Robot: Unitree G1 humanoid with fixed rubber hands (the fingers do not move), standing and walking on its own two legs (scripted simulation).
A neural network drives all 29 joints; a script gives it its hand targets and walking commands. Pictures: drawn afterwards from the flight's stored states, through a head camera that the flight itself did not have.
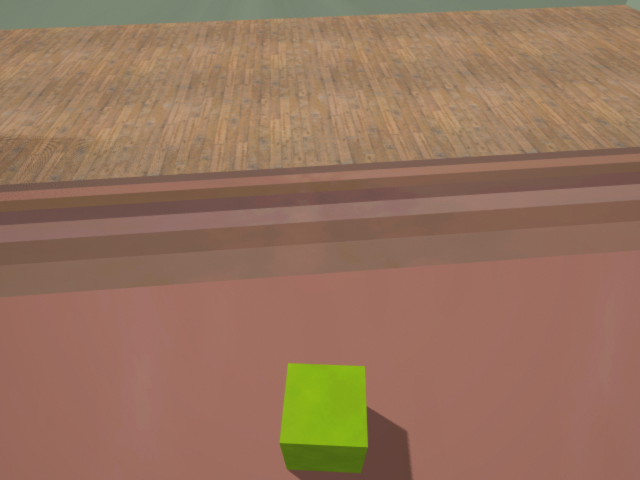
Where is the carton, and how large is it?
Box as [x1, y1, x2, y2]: [280, 363, 367, 472]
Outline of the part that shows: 288,363 280,433 280,446 286,467 288,469 360,472 367,448 364,366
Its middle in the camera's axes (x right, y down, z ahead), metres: +0.02 +0.51 +1.06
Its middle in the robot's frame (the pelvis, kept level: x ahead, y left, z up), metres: +0.42 +0.01 -0.65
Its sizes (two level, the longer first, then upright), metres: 0.210 0.200 0.250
